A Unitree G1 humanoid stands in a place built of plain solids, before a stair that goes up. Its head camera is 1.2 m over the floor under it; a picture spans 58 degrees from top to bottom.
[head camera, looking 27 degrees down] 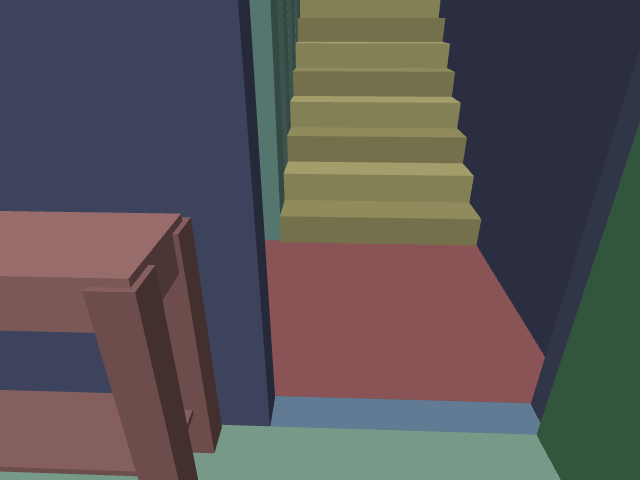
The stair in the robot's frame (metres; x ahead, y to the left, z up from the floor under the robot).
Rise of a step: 0.17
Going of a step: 0.26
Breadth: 1.17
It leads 2 degrees to the right of straight ahead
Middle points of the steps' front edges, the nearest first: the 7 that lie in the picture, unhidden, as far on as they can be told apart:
2.30 -0.35 0.17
2.56 -0.36 0.35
2.82 -0.37 0.52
3.08 -0.38 0.69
3.34 -0.39 0.87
3.60 -0.40 1.04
3.86 -0.41 1.21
